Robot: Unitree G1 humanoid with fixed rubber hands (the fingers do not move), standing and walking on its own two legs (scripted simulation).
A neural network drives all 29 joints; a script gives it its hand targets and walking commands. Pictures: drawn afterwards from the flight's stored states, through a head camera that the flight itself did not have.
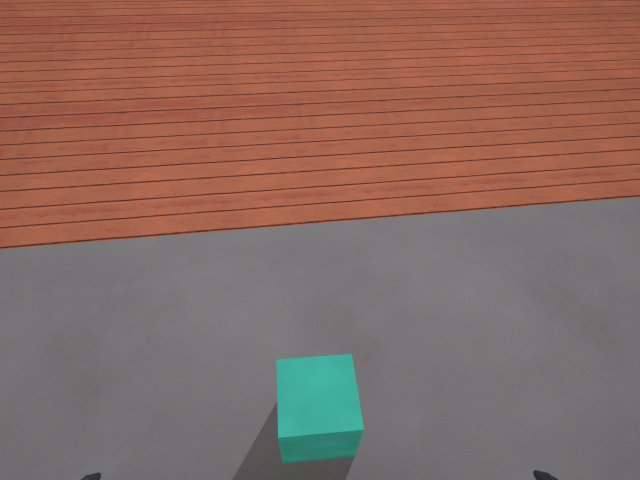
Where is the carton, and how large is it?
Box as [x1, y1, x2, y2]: [277, 354, 363, 463]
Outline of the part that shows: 351,354 277,360 278,439 283,463 354,456 363,430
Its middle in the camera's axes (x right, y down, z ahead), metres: -0.01 +0.48 +1.10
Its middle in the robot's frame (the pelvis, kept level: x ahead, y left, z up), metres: +0.44 -0.01 -0.66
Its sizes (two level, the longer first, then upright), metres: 0.210 0.200 0.250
